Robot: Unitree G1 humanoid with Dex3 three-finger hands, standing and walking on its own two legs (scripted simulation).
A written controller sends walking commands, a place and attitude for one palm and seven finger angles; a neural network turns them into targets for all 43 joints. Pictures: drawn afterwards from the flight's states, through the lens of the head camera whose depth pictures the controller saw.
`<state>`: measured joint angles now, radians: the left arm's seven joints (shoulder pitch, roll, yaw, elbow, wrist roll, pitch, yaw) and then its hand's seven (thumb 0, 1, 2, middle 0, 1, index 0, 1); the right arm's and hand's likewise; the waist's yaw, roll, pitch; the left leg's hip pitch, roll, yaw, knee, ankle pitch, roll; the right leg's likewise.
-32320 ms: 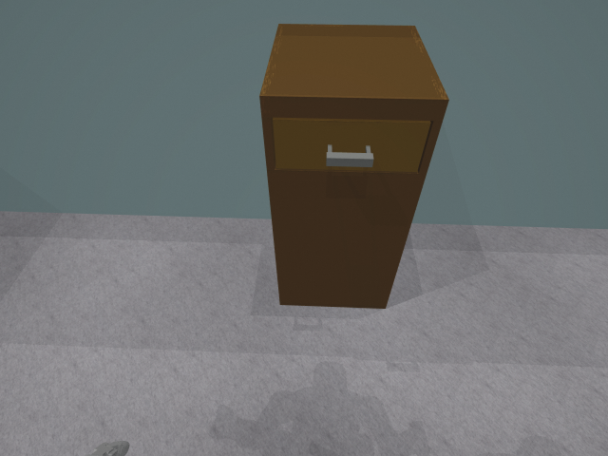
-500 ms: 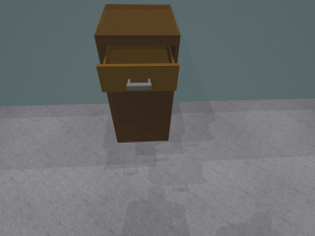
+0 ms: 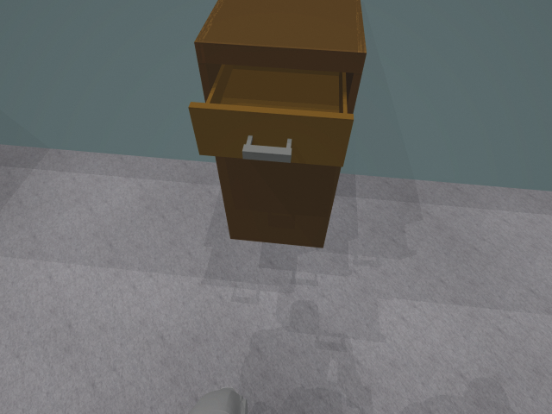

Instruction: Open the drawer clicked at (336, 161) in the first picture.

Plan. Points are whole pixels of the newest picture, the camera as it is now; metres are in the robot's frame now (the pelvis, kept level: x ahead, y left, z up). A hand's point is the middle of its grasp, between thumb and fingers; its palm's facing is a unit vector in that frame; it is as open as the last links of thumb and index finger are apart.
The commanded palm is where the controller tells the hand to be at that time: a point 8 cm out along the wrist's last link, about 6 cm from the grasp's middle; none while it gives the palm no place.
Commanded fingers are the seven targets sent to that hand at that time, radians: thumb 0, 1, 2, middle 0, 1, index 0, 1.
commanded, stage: shuffle to correct the standing spot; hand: left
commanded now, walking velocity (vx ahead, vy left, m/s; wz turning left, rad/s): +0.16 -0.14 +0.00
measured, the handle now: (268, 147) +0.65 +0.08 -0.03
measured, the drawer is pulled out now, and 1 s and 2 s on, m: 0.18 0.18 0.18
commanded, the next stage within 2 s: come to a stop and stand still in 0.36 s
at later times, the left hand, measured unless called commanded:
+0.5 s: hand (224, 404) +0.16 +0.10 -0.17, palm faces +0.02 -0.97 -0.23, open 7.3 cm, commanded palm none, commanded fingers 0.00 0.90 0.90 -0.20 -0.30 -0.20 -0.30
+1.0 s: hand (220, 369) +0.22 +0.12 -0.18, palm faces +0.04 -0.98 -0.20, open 7.4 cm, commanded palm none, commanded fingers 0.00 0.90 0.90 -0.20 -0.30 -0.20 -0.30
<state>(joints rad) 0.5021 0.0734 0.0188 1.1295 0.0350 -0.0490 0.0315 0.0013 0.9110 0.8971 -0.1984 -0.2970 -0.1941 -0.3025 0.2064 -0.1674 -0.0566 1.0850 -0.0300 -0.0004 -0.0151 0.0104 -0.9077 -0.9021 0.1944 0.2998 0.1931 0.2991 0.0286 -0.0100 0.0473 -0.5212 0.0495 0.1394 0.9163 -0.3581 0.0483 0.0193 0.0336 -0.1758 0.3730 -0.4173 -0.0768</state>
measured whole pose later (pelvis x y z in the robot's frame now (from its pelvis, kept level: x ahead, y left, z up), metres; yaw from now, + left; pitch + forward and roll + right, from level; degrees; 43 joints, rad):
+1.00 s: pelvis +0.17 -0.07 +0.01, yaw -2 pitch +0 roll -2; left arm 0.19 0.21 0.08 1.01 0.02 0.06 0.05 0.01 0.91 0.90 -0.20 -0.30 -0.20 -0.30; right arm 0.09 -0.14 -0.03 0.96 -0.02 0.02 -0.03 0.01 -0.91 -0.90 0.20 0.30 0.20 0.30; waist 0.02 -0.04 0.11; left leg -0.29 -0.02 0.13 0.49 -0.21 0.12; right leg -0.43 0.00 0.04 1.19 -0.46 0.03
